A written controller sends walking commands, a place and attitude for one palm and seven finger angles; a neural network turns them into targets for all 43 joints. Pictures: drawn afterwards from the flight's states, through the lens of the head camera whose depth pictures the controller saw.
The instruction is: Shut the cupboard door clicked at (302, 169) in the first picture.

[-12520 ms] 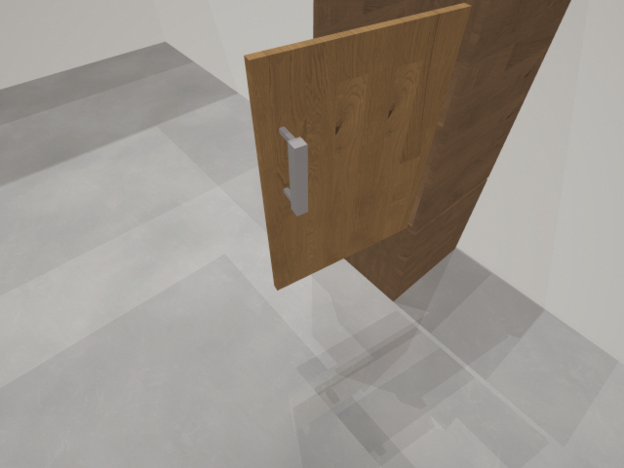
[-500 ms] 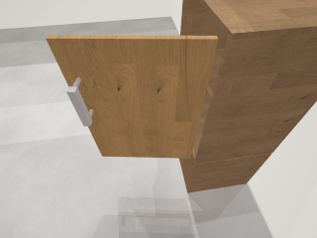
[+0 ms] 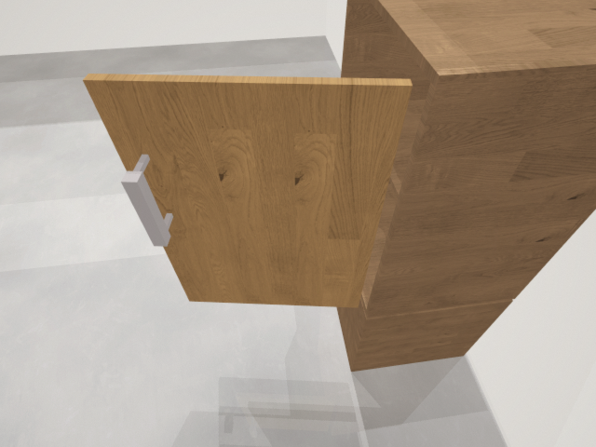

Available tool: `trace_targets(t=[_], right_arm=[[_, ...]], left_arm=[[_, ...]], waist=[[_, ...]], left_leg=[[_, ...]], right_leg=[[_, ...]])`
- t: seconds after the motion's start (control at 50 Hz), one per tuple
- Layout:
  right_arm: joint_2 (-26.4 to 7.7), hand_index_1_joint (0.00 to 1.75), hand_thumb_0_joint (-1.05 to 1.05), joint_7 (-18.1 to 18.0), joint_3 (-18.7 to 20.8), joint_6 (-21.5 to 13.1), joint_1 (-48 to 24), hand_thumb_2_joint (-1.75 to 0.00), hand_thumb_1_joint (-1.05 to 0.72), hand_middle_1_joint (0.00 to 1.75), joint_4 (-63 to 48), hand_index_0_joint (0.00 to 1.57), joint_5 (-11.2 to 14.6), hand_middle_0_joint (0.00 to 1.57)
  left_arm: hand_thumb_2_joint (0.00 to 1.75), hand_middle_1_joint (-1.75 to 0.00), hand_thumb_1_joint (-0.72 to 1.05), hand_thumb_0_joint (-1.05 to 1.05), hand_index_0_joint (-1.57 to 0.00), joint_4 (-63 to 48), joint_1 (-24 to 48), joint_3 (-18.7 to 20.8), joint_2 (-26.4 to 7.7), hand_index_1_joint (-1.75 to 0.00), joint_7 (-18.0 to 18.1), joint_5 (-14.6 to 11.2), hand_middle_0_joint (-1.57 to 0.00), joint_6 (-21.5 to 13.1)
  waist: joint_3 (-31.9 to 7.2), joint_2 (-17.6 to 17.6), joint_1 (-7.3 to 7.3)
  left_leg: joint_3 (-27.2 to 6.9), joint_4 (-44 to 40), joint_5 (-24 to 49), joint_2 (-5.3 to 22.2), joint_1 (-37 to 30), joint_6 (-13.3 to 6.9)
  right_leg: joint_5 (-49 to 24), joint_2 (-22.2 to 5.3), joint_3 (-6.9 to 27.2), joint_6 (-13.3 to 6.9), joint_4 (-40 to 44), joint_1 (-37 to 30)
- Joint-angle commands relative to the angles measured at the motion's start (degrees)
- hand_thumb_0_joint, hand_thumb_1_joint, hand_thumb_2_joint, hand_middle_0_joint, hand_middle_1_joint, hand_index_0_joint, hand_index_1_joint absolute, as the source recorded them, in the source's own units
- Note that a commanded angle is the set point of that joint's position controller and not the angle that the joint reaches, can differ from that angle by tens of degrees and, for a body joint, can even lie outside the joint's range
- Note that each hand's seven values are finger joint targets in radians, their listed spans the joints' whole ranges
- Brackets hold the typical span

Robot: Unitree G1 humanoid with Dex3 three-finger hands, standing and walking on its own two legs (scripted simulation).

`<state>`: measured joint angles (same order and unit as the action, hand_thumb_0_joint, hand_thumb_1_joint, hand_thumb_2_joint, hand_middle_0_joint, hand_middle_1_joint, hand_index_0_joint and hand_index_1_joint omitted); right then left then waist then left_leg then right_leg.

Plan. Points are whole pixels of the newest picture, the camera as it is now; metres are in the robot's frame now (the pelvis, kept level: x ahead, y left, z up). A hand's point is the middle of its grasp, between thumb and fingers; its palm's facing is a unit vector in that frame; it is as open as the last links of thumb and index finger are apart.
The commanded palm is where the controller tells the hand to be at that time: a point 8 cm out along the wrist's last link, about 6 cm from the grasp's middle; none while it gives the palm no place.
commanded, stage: look again from close up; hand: left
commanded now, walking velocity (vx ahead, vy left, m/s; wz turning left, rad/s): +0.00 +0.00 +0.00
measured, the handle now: (153, 202) +0.47 +0.27 +0.05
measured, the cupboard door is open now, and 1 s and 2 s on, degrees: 80 80 80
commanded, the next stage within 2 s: shuffle to correct the standing spot in 0.12 s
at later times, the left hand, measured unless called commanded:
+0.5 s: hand out of the picture +0.01 +0.19 -0.17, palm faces +0.07 -0.97 -0.22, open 7.4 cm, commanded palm none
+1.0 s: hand out of the picture +0.06 +0.21 -0.17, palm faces +0.03 -0.97 -0.24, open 7.3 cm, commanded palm none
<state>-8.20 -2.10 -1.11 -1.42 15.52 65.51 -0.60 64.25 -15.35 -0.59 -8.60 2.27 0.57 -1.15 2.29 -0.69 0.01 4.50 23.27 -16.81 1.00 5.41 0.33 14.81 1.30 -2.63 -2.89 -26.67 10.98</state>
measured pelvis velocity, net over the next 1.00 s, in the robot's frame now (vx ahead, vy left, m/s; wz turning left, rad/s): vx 0.01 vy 0.03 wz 0.00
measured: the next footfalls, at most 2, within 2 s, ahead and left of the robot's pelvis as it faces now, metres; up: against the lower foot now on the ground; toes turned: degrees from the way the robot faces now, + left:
none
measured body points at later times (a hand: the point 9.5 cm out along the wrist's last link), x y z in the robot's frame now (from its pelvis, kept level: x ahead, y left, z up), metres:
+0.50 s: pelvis +0.00 +0.01 +0.00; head +0.02 +0.00 +0.45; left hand +0.01 +0.24 -0.16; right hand +0.00 -0.22 -0.17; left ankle -0.05 +0.12 -0.74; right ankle +0.00 -0.08 -0.74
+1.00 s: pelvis +0.01 +0.03 +0.00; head +0.04 +0.02 +0.45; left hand +0.05 +0.26 -0.15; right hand +0.01 -0.19 -0.17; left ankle -0.05 +0.12 -0.74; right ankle +0.00 -0.07 -0.74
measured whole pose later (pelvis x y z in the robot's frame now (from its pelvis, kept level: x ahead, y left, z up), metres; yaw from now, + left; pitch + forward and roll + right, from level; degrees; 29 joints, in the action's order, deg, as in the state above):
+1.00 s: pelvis +0.01 +0.03 +0.00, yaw +0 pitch -1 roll +1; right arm -8.0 -2.9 -0.3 -1.3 15.0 64.1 -0.7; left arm 61.0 -11.5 0.8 -9.0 2.7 0.5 -0.1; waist 4.0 -0.3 -0.3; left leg 5.4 22.7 -17.6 -2.2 4.3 -2.2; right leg 17.0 -0.8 -2.0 -1.2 -29.3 11.4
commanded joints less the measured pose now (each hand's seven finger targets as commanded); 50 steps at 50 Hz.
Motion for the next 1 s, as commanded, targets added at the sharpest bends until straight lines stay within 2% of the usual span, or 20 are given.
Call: trace_targets(t=[0.0,0.14,0.18,0.22,0.3,0.4,0.46,0.5,0.54,0.58,0.6,0.64,0.68,0.7,0.72,0.76,0.78,0.8,0.88,0.98], right_arm=[[-5.1,0.3,0.0,-0.1,1.0,-0.6,4.7,-0.9,-0.9,0.3,-1.1,0.2,-0.1,0.2],[-5.8,0.3,0.0,-0.1,1.1,-0.7,3.9,-0.9,-0.9,0.3,-1.3,0.2,-0.1,0.2],[-5.7,0.3,0.0,-0.2,1.0,-0.5,3.6,-0.9,-0.9,0.3,-1.2,0.2,-0.1,0.2],[-6.7,0.3,0.0,-0.1,1.2,-0.5,3.5,-0.9,-0.9,0.3,-1.3,0.2,-0.2,0.2],[-5.3,0.3,0.0,0.1,1.1,0.6,4.3,-0.9,-0.9,0.3,-2.1,0.2,-0.2,0.2],[-5.0,0.3,0.0,0.6,1.8,1.7,4.7,-0.9,-0.9,0.3,-3.8,0.2,-0.3,0.2],[-4.6,0.3,0.0,0.7,2.2,1.8,5.2,-0.9,-0.9,0.3,-4.4,0.2,-0.4,0.2],[-4.6,0.3,0.0,0.9,2.3,1.6,6.6,-0.9,-0.9,0.3,-4.6,0.2,-0.5,0.2],[-5.4,0.3,0.0,0.9,2.6,1.3,7.7,-0.9,-0.9,0.3,-4.7,0.2,-0.7,0.2],[-7.9,0.3,0.0,0.7,2.9,1.1,8.5,-0.9,-0.9,0.3,-5.4,0.2,-0.9,0.2],[-8.5,0.3,0.0,0.5,2.9,1.1,8.2,-0.9,-0.9,0.3,-6.1,0.2,-0.8,0.2],[-8.1,0.3,0.0,0.2,2.6,1.0,7.6,-0.9,-0.9,0.3,-7.0,0.2,-1.0,0.2],[-7.2,0.3,0.0,-0.1,2.2,0.4,6.9,-0.9,-0.9,0.3,-7.0,0.2,-1.1,0.2],[-7.2,0.3,0.0,-0.3,2.1,0.1,6.4,-0.9,-0.9,0.3,-6.9,0.2,-1.0,0.2],[-7.4,0.3,0.0,-0.5,2.0,-0.3,5.7,-0.9,-0.9,0.3,-6.6,0.2,-0.7,0.2],[-6.5,0.3,0.0,-0.8,2.0,-0.8,5.8,-0.9,-0.9,0.3,-5.9,0.2,-0.2,0.2],[-6.3,0.3,0.0,-0.8,2.0,-0.6,5.6,-0.9,-0.9,0.3,-5.3,0.2,-0.2,0.2],[-6.0,0.3,0.0,-0.9,2.1,-0.6,6.2,-0.9,-0.9,0.3,-4.6,0.2,-0.2,0.2],[-5.6,0.3,0.0,-1.1,2.1,-0.9,5.6,-0.9,-0.9,0.3,-2.8,0.2,-0.1,0.2],[-5.2,0.3,0.0,-0.9,2.0,-0.6,3.7,-0.9,-0.9,0.3,-2.3,0.2,-0.1,0.2]], left_arm=[[0.9,-0.3,0.9,0.0,-0.2,-1.9,-3.3,1.0,-6.4,-0.3,0.0,-0.1,-0.2,-1.0],[0.9,-0.3,0.9,0.0,-0.2,-2.0,-2.8,1.2,-7.2,-0.3,-0.1,-0.2,-0.2,-1.0],[0.9,-0.3,0.9,0.0,-0.2,-2.1,-2.5,1.2,-7.0,-0.3,-0.1,-0.1,-0.2,-0.9],[0.9,-0.3,0.9,0.0,-0.2,-2.3,-2.3,1.4,-8.0,-0.3,-0.1,-0.1,-0.2,-1.1],[0.9,-0.3,0.9,0.0,-0.2,-2.9,-3.2,1.9,-8.2,-0.3,0.2,-0.1,-0.2,-0.7],[0.9,-0.3,0.9,0.0,-0.2,-4.3,-3.3,3.4,-10.5,-0.3,0.5,0.2,-0.2,-0.1],[0.9,-0.3,0.9,0.0,-0.2,-5.4,-2.4,4.3,-10.8,-0.3,0.6,0.5,-0.2,0.2],[0.9,-0.3,0.9,0.0,-0.2,-6.3,-1.3,4.7,-10.7,-0.3,0.6,0.5,-0.2,0.6],[0.9,-0.3,0.9,0.0,-0.2,-7.2,-0.4,4.7,-9.7,-0.3,0.4,0.5,-0.2,1.0],[0.9,-0.3,0.9,0.0,-0.2,-8.3,0.5,4.3,-7.3,-0.3,0.1,0.7,-0.2,1.5],[0.9,-0.3,0.9,0.0,-0.2,-8.8,1.0,3.9,-6.0,-0.3,0.0,0.9,-0.2,1.7],[0.9,-0.3,0.9,0.0,-0.2,-9.0,1.3,3.3,-4.8,-0.3,0.0,0.8,-0.2,1.9],[0.9,-0.3,0.9,0.0,-0.2,-8.3,0.7,2.8,-3.5,-0.3,-0.2,0.6,-0.2,1.6],[0.9,-0.3,0.9,0.0,-0.2,-7.7,-0.3,2.6,-3.3,-0.3,-0.2,0.4,-0.2,1.3],[0.9,-0.3,0.9,0.0,-0.2,-6.9,-1.6,2.6,-3.7,-0.3,-0.2,0.3,-0.2,0.9],[0.9,-0.3,0.9,0.0,-0.2,-5.2,-3.1,2.4,-5.7,-0.3,0.0,-0.1,-0.2,0.1],[0.9,-0.3,0.9,0.0,-0.2,-4.7,-2.8,2.3,-5.9,-0.3,0.0,-0.2,-0.2,-0.2],[0.9,-0.3,0.9,0.0,-0.2,-4.4,-2.2,2.1,-5.9,-0.3,0.2,-0.2,-0.2,-0.3],[0.9,-0.3,0.9,0.0,-0.2,-4.9,-1.0,2.3,-6.2,-0.3,0.5,-0.2,-0.2,0.0],[0.9,-0.3,0.9,0.0,-0.2,-4.6,-0.9,2.1,-6.3,-0.3,0.4,-0.1,-0.2,0.4]], waist=[[1.2,1.4,-0.11],[-0.5,1.0,0.1],[1.6,1.4,0.15],[0.7,0.6,0.26],[0.8,1.4,0.7],[1.5,6.4,1.09],[2.0,6.6,0.98],[1.8,4.8,0.3],[1.0,1.0,0.03],[0.6,-7.8,0.11],[1.5,-9.4,0.27],[2.5,-7.4,0.49],[1.7,-4.4,0.99],[0.6,-3.2,1.39],[-0.4,-2.1,1.96],[-0.8,1.8,1.21],[-0.1,5.4,0.7],[-0.5,6.6,0.12],[-1.2,0.9,0.25],[-1.5,1.0,0.54]], left_leg=[[-4.5,-3.9,11.6,5.2,2.9,-1.7],[-4.6,-4.1,12.0,5.3,2.0,-1.6],[-4.6,-4.4,11.0,5.2,2.9,-1.6],[-4.4,-4.1,10.9,5.0,2.6,-1.5],[-3.2,-2.1,6.3,3.6,5.2,-0.7],[-1.7,3.3,-1.0,1.5,9.3,-0.1],[-1.8,3.3,-1.3,1.4,8.8,-0.2],[-2.0,1.5,0.5,1.5,6.7,-0.5],[-3.6,-1.1,4.4,2.9,4.9,-1.5],[-10.2,-4.0,11.5,8.4,4.5,-5.3],[-12.6,-5.0,16.0,10.4,4.0,-7.6],[-14.2,-4.7,24.1,11.8,3.2,-10.2],[-13.9,-3.0,32.3,12.0,2.2,-10.5],[-12.8,-1.8,35.0,11.0,1.3,-9.6],[-11.3,-0.1,36.2,9.4,1.0,-8.0],[-7.5,0.6,30.1,5.5,3.3,-3.8],[-6.6,0.6,26.5,5.0,2.7,-3.0],[-6.3,-0.3,26.4,4.9,2.0,-2.6],[-6.2,-2.0,35.7,6.0,-1.2,-2.6],[-5.8,-3.5,25.8,6.1,-0.8,-2.7]], right_leg=[[-17.5,-7.8,7.1,-0.5,4.3,-1.7],[-17.9,-8.0,7.1,-0.6,4.7,-2.7],[-17.0,-7.9,7.1,-0.6,5.1,-1.9],[-17.6,-8.3,7.6,-0.9,5.2,-2.6],[-15.0,-11.0,10.2,-1.9,5.8,-2.8],[-7.1,-16.5,16.1,-5.1,9.3,-1.9],[-5.9,-17.8,16.1,-6.1,8.6,0.6],[-4.5,-16.2,14.1,-5.2,5.8,3.3],[-2.5,-12.7,10.0,-3.5,1.0,4.5],[3.4,-6.2,1.7,-0.7,-7.3,6.4],[7.7,-4.2,-1.0,0.3,-10.9,8.6],[12.8,-3.9,-1.1,0.6,-15.5,10.9],[10.3,-4.3,-0.2,0.9,-13.1,8.9],[7.5,-4.5,0.4,0.9,-8.9,6.5],[0.2,-4.9,1.8,0.8,-3.6,3.0],[-19.5,-8.3,6.4,-0.6,-1.7,-2.5],[-25.1,-9.0,6.6,-0.8,-2.0,-2.4],[-28.7,-9.1,6.1,-0.9,-2.4,-2.8],[-26.2,-7.9,5.2,0.1,-2.5,-2.6],[-20.6,-8.2,6.2,0.1,0.6,-2.4]])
